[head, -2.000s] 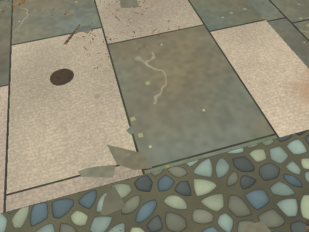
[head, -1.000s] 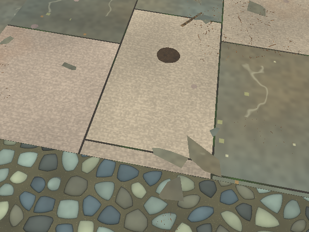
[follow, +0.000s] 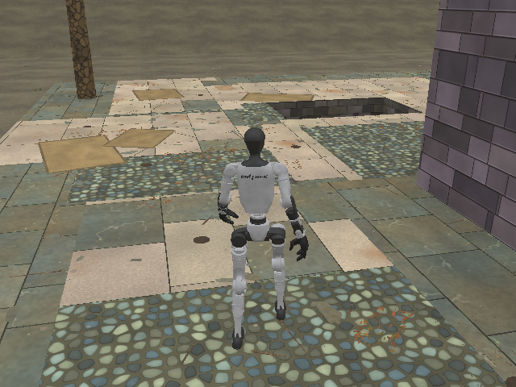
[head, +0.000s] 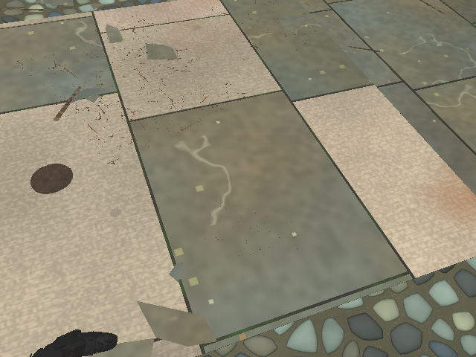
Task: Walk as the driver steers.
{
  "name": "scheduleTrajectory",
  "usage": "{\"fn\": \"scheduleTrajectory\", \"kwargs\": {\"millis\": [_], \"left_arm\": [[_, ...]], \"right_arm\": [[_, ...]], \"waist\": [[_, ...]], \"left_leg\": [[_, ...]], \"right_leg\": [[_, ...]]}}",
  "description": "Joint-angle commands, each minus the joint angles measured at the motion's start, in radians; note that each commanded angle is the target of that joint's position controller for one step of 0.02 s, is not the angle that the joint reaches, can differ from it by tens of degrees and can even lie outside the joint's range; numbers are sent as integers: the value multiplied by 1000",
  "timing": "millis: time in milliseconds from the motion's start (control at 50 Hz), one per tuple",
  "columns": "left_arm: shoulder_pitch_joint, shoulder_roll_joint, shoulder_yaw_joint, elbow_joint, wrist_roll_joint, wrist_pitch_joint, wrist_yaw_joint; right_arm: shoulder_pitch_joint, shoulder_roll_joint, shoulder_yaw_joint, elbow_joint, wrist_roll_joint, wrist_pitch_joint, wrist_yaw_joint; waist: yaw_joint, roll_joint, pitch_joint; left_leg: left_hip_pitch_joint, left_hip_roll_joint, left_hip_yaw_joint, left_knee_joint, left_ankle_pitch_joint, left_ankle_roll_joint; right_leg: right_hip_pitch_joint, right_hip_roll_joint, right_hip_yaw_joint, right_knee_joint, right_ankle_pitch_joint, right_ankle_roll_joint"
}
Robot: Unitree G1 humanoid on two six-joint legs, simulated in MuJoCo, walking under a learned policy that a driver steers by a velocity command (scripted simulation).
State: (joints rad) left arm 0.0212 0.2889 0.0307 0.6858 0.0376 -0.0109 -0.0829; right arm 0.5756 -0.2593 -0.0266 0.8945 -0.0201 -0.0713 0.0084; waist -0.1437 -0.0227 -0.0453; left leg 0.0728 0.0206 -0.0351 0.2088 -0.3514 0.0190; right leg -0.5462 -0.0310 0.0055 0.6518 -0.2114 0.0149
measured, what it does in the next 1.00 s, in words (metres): walks ahead, turning left: right foot, then left foot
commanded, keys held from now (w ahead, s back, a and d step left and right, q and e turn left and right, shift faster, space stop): w+q+shift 0.58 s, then w+e+shift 0.42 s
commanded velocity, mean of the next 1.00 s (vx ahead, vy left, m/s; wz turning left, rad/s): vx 0.96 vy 0.00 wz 0.40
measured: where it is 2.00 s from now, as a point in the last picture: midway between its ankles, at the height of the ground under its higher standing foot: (89, 146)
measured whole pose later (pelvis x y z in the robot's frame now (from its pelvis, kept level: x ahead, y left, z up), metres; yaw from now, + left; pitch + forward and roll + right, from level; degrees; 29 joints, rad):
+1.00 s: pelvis +0.82 +0.22 -0.03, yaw +24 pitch +0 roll +0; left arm 0.17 0.29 0.01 0.76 0.02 -0.05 -0.04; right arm 0.40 -0.30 -0.04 0.91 -0.05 -0.08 -0.03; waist 0.01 0.00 0.05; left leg 0.08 -0.09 0.08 0.90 -0.39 0.04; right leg -0.51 0.10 -0.12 0.61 -0.13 -0.17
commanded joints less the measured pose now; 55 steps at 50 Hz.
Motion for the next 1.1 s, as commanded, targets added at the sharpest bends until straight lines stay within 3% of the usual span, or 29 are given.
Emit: {"fn": "scheduleTrajectory", "kwargs": {"millis": [20, 40, 60, 80, 100, 140, 180, 300, 380, 420, 460, 500, 520, 540, 560, 600, 640, 740, 800, 860, 900, 940, 960, 980, 1000, 1020, 1040, 1060, 1100], "left_arm": [[8, 101, 23, -73, -11, -43, 30], [220, 142, 44, -6, -3, -56, 55], [424, 234, 72, 20, 20, -64, 82], [502, 324, 86, 25, 40, -63, 93], [406, 265, 76, 11, 28, -59, 98], [274, 125, 42, 15, 15, -63, 90], [262, 68, 26, 36, 2, -73, 93], [313, 15, 14, 112, -12, -118, 77], [339, 68, 20, 149, -9, -119, 96], [379, 131, 30, 154, -8, -109, 110], [340, 208, 51, 136, 3, -78, 128], [266, 227, 61, 101, 9, -51, 116], [241, 111, 36, 83, 13, -60, 90], [321, 68, 15, -46, -13, -85, 87], [219, 118, 9, -68, -4, -115, 89], [208, 116, 1, -47, 0, -121, 89], [277, 83, -14, -3, 29, -71, 81], [58, 31, -35, -64, -11, -38, 48], [-12, 13, -39, -61, -38, -45, 32], [-33, 46, -27, -55, -33, -59, 29], [50, 98, -9, -19, -24, -55, 28], [394, 167, 25, 93, -28, -43, 37], [628, 196, 49, 159, -27, -38, 49], [685, 221, 62, 195, -28, -26, 63], [532, 296, 81, 165, 0, -19, 67], [456, 222, 81, 118, -15, -18, 62], [426, 170, 70, 125, -23, -19, 64], [399, 137, 64, 132, -21, -22, 64], [384, 122, 50, 144, -29, -44, 76]], "right_arm": [[-99, -216, -52, -46, 10, -13, -3], [-133, -210, -51, -49, 20, -21, 2], [-168, -178, -43, -82, 29, -33, 10], [-154, -38, -17, -141, 46, -36, 10], [-192, -116, -35, -135, 41, -20, 5], [-220, -103, -40, -120, 27, -2, 24], [-215, -69, -40, -102, 1, 29, 43], [-437, -30, -21, -204, -2, 63, 77], [-583, -40, 0, -267, -5, 60, 97], [-571, -61, 0, -262, 3, 61, 94], [-362, -124, -21, -209, 8, 64, 77], [8, -222, -77, -89, 6, 59, 40], [-82, -275, -105, -85, 27, 71, 15], [-155, -399, -120, -139, -16, 80, 19], [-123, -358, -124, -160, -9, 82, 6], [-197, -238, -94, -126, -8, 58, -10], [-267, -157, -56, -131, -6, 16, -21], [-189, -148, -48, -82, 11, -54, 15], [-133, -151, -41, -52, 19, -71, 15], [-107, -165, -35, -25, 5, -76, -7], [-127, -206, -42, -31, -16, -57, -37], [-216, -243, -55, -58, -45, -24, -59], [-317, -267, -64, -83, -43, -11, -63], [-373, -143, -32, -106, -50, -28, -43], [-242, -47, -4, -191, 5, -48, -18], [-291, -105, 13, -204, -15, -70, -19], [-350, -138, 12, -212, -21, -81, -11], [-369, -134, 16, -216, -32, -81, -9], [-378, -108, 31, -240, -66, -38, 0]], "waist": [[153, 168, 113], [260, 101, -13], [362, -8, -176], [335, -244, -290], [301, -140, -204], [209, -63, -9], [164, -100, 69], [127, -76, 185], [120, -14, 231], [100, -41, 164], [-27, -97, 24], [-176, -47, -139], [-79, 196, -39], [53, 317, -198], [-11, 95, -231], [107, -87, 26], [190, -105, 86], [124, -19, 195], [73, -4, 155], [84, 62, 148], [147, 131, 54], [323, 166, -95], [462, 134, -132], [430, -40, -99], [220, -344, -184], [256, -81, -185], [220, 60, -62], [173, 142, 25], [107, 137, 113]], "left_leg": [[-248, 204, -197, 50, 493, 182], [-351, 135, -117, 305, 640, 155], [-570, 47, -62, 637, 421, 128], [-834, -57, -18, 957, -168, 110], [-878, -28, -75, 1085, -61, 123], [-864, 66, -51, 1062, 83, 110], [-844, 99, -29, 1058, 112, 82], [-935, 99, 41, 996, 309, 74], [-795, 48, 186, 672, 373, 126], [-644, -43, 266, 596, 350, 160], [-419, -106, 255, 585, 241, 195], [46, -128, 131, 453, 152, 251], [145, -30, -59, 411, 95, 277], [412, 205, -637, 279, 132, 500], [389, 243, -785, 98, -57, 496], [25, 207, -616, 19, -33, 385], [-245, 131, -424, 0, 82, 328], [-347, 9, -96, -118, 439, 203], [-208, 14, 23, -187, 689, 120], [-15, 70, 109, -137, 1093, 61], [107, 109, 138, 9, 1416, 24], [78, 136, 160, 433, 1601, 6], [-78, 104, 178, 824, 1462, 4], [-406, -41, 148, 1232, 426, 26], [-891, -163, 8, 1539, -176, -38], [-930, -83, -104, 1454, -37, 7], [-895, -27, -110, 1338, 55, 17], [-836, 10, -84, 1235, 76, 17], [-760, 54, -67, 1131, 49, -22]], "right_leg": [[295, 80, -63, -140, -47, -38], [598, 74, -39, -159, -4, -57], [891, -147, 178, -207, -273, -91], [1032, -431, 635, -371, -725, -119], [847, -428, 744, -433, -739, -134], [637, -324, 404, -435, -412, -109], [529, -251, 211, -481, -242, -82], [451, -189, -129, -553, 192, -65], [476, -163, -286, -571, 597, -33], [566, -177, -309, -448, 1109, -19], [621, -221, -291, -147, 1397, -20], [414, -197, -250, 435, 1085, -52], [87, 10, -226, 814, -48, -30], [-291, 89, -46, 1101, -295, 19], [-368, 43, 91, 1054, -204, 3], [-281, -63, 80, 815, -123, -10], [-109, -115, 65, 700, -115, 2], [-100, -144, -45, 277, 185, -35], [-25, -58, -117, 66, 404, -94], [0, 24, -152, -56, 429, -136], [92, 112, -179, -62, 328, -151], [383, 175, -172, -26, 196, -179], [583, 125, -92, -100, 142, -234], [752, 22, 59, -4, 59, -264], [1005, -207, 696, -176, -62, -499], [937, -227, 823, -362, -216, -478], [756, -207, 730, -414, -276, -430], [583, -166, 647, -444, -211, -386], [352, -75, 512, -469, -97, -357]]}}
Next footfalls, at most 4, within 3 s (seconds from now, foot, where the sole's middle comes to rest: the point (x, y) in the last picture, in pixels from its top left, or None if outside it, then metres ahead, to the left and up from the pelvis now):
0.06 right None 0.16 -0.14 -0.77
0.52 left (163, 354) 0.54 0.12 -0.77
0.96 right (119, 223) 0.99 0.25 -0.77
1.38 left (50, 148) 1.36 0.52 -0.77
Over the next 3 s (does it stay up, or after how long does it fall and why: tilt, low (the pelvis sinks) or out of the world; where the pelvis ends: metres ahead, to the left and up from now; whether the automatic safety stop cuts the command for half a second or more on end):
stays up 1.35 0.39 0.01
